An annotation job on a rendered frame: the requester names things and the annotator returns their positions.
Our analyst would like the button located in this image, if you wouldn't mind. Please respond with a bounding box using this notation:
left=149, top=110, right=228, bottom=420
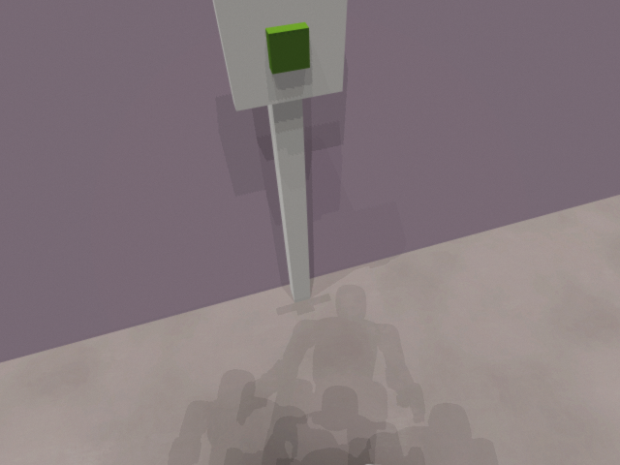
left=265, top=22, right=310, bottom=74

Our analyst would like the panel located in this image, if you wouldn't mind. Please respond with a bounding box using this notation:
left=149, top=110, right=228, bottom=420
left=213, top=0, right=348, bottom=303

